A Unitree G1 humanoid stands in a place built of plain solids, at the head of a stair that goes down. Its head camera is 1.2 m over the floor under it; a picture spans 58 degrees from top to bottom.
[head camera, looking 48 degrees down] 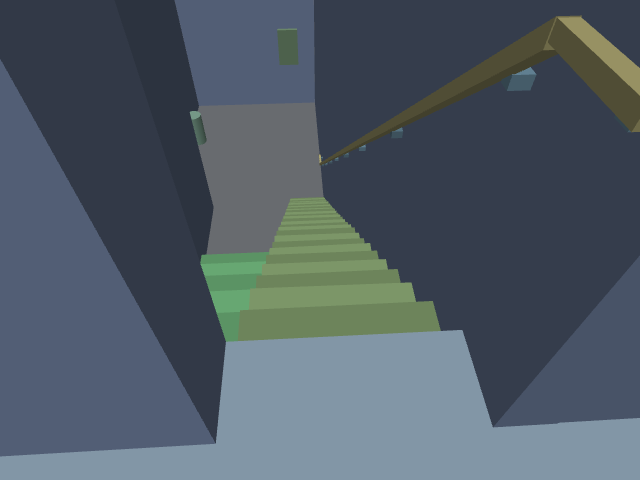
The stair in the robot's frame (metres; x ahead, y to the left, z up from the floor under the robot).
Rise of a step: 0.19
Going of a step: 0.23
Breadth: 0.74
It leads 3 degrees to the left of straight ahead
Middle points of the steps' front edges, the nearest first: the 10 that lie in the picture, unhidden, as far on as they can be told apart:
0.68 -0.08 0.00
0.92 -0.07 -0.19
1.17 -0.05 -0.40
1.38 -0.04 -0.59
1.62 -0.03 -0.80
1.86 -0.01 -0.99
2.08 0.00 -1.18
2.33 0.01 -1.39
2.56 0.03 -1.57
2.80 0.04 -1.76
